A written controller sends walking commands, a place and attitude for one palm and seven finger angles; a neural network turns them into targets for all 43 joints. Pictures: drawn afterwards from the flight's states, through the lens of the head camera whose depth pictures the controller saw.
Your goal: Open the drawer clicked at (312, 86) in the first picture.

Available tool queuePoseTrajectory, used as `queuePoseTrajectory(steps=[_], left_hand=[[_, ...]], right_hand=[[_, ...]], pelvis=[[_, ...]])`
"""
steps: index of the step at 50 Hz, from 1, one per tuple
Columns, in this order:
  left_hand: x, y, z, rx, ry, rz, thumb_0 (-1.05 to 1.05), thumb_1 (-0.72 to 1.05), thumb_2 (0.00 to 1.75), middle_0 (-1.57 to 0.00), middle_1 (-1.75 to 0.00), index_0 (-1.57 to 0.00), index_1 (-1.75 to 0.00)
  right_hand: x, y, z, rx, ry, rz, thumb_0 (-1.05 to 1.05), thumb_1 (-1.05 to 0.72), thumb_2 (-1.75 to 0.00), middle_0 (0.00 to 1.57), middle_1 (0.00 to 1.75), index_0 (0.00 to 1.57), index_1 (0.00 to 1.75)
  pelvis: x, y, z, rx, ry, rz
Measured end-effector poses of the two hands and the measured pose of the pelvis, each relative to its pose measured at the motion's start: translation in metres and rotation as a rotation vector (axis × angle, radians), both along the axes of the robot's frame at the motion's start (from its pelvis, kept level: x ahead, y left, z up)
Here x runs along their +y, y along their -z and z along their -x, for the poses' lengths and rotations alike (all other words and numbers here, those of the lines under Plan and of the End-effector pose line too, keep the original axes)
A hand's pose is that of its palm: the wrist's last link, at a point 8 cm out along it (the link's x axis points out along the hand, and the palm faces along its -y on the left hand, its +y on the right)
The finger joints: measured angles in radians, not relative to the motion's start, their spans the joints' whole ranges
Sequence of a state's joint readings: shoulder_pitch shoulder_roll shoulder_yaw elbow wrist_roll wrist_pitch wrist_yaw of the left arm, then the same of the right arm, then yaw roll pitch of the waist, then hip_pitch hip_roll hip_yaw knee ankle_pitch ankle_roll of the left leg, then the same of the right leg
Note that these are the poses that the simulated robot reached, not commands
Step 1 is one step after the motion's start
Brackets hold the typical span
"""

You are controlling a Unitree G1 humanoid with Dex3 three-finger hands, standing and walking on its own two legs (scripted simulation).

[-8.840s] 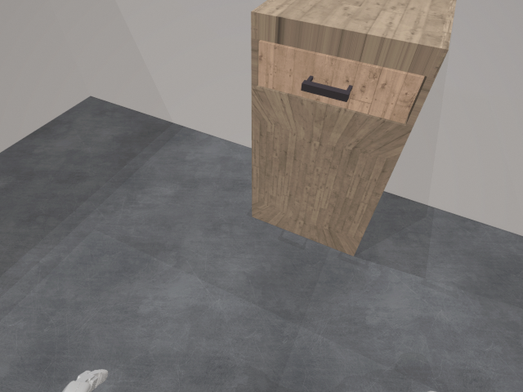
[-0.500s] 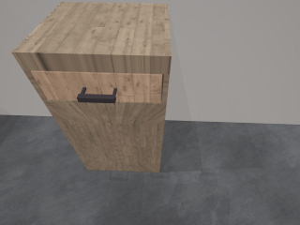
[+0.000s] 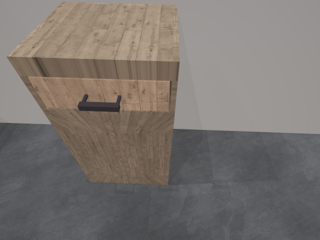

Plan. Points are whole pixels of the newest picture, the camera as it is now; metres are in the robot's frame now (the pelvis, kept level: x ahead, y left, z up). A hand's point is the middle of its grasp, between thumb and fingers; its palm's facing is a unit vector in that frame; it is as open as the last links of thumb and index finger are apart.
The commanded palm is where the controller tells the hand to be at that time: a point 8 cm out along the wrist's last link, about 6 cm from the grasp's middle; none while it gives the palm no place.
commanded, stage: look again from close up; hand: left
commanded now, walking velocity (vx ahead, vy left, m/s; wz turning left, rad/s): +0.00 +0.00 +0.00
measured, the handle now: (100, 102) +0.53 +0.24 +0.01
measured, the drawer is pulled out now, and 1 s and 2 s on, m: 0.00 0.00 0.00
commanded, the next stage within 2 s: raise the hand with hooked fingers in 0.40 s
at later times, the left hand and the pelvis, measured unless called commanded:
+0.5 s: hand out of the picture -0.02 +0.16 -0.18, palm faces +0.04 -0.98 -0.17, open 7.3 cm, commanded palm +0.09 +0.21 -0.07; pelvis +0.00 -0.01 +0.00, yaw +0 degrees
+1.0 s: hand out of the picture +0.13 +0.19 -0.06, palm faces -0.04 -0.21 -0.98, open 9.0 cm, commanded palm +0.14 +0.21 +0.01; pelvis -0.05 -0.01 -0.04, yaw -2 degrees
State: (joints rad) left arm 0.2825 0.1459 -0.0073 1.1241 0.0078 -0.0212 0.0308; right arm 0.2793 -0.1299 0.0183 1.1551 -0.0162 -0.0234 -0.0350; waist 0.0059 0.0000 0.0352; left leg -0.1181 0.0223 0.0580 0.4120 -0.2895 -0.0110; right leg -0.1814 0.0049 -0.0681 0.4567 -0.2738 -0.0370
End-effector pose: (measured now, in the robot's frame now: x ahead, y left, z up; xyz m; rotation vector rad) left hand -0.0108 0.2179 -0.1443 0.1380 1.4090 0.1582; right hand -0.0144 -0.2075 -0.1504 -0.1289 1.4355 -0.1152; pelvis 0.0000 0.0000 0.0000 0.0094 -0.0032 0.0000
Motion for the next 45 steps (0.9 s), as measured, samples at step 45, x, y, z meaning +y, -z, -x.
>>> queuePoseTrajectory(steps=[45], left_hand=[[-0.053,-0.152,-0.162,-1.029,0.902,-0.836,0.01,0.64,0.78,-0.22,-0.48,-0.22,-0.47]], right_hand=[[-0.038,-0.070,-0.189,-0.780,-0.189,0.070,0.01,-0.91,-0.90,0.20,0.30,0.20,0.30]], pelvis=[[-0.002,0.028,0.043,0.122,0.051,-0.050]])
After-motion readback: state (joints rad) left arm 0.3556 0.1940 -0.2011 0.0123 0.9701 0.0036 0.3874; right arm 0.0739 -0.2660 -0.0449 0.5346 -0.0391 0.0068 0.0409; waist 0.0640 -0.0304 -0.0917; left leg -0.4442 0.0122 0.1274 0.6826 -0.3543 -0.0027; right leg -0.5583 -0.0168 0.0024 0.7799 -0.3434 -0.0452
